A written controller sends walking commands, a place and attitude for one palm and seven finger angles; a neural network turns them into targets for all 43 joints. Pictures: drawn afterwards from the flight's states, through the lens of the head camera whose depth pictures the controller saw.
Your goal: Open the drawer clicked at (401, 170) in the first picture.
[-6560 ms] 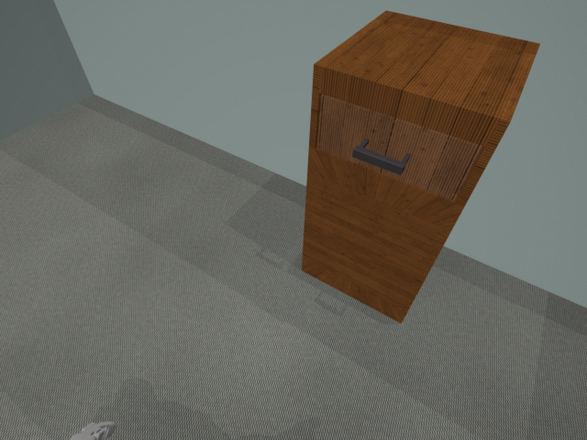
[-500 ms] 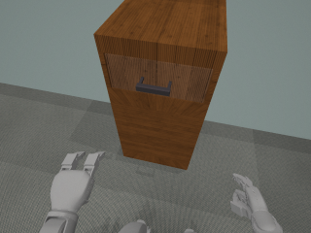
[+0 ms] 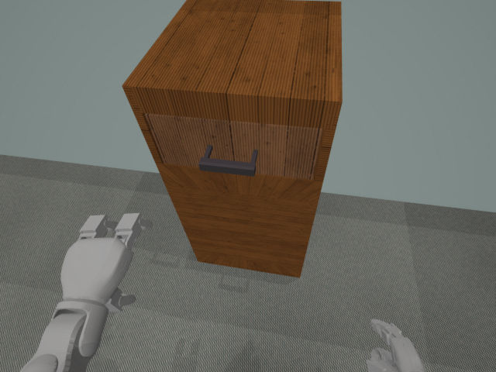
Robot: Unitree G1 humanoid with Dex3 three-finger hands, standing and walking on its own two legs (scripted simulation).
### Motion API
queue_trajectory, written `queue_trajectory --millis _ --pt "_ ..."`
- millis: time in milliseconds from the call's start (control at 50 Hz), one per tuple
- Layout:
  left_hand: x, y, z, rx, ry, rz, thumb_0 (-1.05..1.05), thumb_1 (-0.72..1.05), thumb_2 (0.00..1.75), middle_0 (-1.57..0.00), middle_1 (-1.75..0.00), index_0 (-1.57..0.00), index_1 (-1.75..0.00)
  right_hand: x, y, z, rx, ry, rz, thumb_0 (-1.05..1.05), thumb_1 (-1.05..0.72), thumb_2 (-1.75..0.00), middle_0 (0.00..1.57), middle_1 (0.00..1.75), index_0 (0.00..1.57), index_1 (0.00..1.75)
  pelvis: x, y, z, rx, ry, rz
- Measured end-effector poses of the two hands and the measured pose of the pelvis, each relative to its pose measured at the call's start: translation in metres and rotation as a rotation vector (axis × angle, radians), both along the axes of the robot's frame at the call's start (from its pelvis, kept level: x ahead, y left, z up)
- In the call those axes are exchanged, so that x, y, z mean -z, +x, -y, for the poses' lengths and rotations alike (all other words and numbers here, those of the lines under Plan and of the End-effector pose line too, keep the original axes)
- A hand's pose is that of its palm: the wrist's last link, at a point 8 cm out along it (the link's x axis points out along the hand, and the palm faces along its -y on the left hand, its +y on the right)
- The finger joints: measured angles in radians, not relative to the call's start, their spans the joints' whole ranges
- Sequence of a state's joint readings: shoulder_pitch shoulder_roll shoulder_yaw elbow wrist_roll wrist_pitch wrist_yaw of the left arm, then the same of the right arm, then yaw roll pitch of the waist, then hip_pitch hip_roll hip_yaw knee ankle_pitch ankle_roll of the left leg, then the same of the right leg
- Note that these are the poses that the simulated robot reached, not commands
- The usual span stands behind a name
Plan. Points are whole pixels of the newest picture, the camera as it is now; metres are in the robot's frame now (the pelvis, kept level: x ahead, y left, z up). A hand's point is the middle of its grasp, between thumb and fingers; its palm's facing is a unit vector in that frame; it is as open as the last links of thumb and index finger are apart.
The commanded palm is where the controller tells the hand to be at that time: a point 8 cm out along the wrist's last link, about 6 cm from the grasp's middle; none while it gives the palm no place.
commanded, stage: raise the hand with hooked fingers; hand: left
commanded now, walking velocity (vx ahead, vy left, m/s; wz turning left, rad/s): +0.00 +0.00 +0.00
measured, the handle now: (229, 159) +0.55 +0.11 -0.03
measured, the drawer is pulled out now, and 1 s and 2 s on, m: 0.00 0.00 0.00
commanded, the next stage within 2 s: move the hooked fingers above the handle in 0.88 s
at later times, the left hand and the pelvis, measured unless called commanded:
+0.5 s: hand (117, 215) +0.31 +0.23 +0.10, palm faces +0.04 -0.07 -1.00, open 13.8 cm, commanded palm +0.28 +0.24 +0.15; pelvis +0.01 -0.01 +0.02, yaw +1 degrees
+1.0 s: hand (107, 222) +0.30 +0.25 +0.10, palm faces +0.04 -0.07 -1.00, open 13.9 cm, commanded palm +0.27 +0.25 +0.15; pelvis -0.01 +0.01 +0.02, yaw +1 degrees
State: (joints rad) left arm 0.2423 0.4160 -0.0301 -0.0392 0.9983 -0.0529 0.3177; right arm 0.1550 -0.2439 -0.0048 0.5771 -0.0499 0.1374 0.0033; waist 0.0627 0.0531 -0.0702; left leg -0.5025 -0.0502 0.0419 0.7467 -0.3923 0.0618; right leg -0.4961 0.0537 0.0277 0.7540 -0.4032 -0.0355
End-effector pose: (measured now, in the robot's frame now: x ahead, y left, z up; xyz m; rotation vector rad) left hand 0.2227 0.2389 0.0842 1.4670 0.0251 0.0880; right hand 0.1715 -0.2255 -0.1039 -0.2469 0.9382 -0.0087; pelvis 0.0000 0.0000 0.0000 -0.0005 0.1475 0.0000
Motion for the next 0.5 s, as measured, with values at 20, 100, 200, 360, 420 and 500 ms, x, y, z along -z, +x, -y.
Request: queue_trajectory --millis 20,100,200,360,420,500 --pt "-0.003 0.003 0.000 -0.003 -0.002 0.003 0.00 -0.12 0.47 -0.29 -0.95 -0.29 -0.95 -0.001 0.001 0.004 0.008 -0.006 0.000 0.01 -0.90 -0.90 0.20 0.30 0.20 0.30 -0.001 0.002 0.000 0.000 0.001 0.001" --pt "-0.012 0.017 0.003 0.004 -0.002 0.007 0.00 -0.21 0.43 -0.30 -1.01 -0.30 -1.01 -0.009 0.009 0.016 0.031 -0.022 0.016 0.01 -0.90 -0.90 0.20 0.30 0.20 0.30 -0.005 0.007 0.002 0.002 0.004 0.008" --pt "-0.027 0.031 0.007 0.027 0.007 0.017 0.00 -0.33 0.38 -0.30 -1.09 -0.31 -1.09 -0.019 0.023 0.017 0.037 -0.016 0.052 0.01 -0.91 -0.90 0.20 0.30 0.20 0.30 -0.010 0.010 0.005 0.003 0.007 0.023" --pt "-0.051 0.050 0.004 0.014 0.021 0.015 0.00 -0.45 0.32 -0.31 -1.17 -0.31 -1.17 -0.027 0.035 0.003 0.016 0.028 0.076 0.01 -0.91 -0.90 0.20 0.30 0.20 0.30 -0.016 0.009 0.008 -0.006 0.008 0.051" --pt "-0.059 0.055 0.003 0.018 0.023 0.006 0.00 -0.47 0.31 -0.31 -1.18 -0.32 -1.18 -0.027 0.034 -0.002 0.007 0.039 0.070 0.01 -0.91 -0.90 0.20 0.30 0.20 0.30 -0.018 0.008 0.008 -0.011 0.008 0.062" --pt "-0.069 0.062 0.003 0.040 0.031 -0.004 0.00 -0.49 0.31 -0.32 -1.19 -0.32 -1.19 -0.026 0.028 -0.006 0.004 0.045 0.053 0.01 -0.90 -0.90 0.20 0.30 0.20 0.30 -0.020 0.005 0.008 -0.014 0.007 0.072"
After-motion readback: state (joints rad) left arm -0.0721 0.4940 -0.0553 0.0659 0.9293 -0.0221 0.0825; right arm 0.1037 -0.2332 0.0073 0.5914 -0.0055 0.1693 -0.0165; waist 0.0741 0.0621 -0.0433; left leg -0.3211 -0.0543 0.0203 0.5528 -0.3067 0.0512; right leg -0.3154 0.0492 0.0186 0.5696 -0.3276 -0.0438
